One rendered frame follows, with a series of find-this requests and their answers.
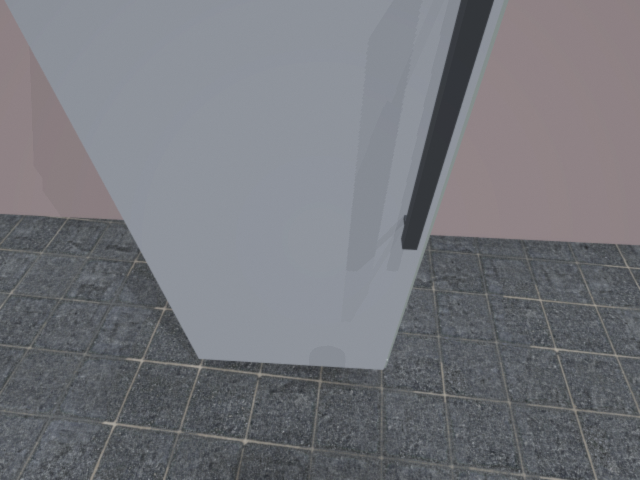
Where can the fridge door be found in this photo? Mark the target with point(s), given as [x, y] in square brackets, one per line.
[263, 154]

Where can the handle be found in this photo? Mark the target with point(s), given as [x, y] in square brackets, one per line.
[467, 35]

